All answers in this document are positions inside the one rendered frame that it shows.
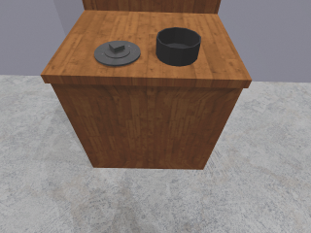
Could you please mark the pot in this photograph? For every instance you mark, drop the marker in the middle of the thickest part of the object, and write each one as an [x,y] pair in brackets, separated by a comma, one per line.
[177,46]

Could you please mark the knob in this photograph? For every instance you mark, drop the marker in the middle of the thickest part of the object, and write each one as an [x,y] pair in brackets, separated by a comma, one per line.
[116,46]

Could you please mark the table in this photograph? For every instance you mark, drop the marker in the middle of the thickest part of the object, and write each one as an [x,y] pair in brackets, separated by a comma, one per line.
[147,114]

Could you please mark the lid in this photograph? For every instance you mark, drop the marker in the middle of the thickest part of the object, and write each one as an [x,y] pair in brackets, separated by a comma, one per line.
[104,55]

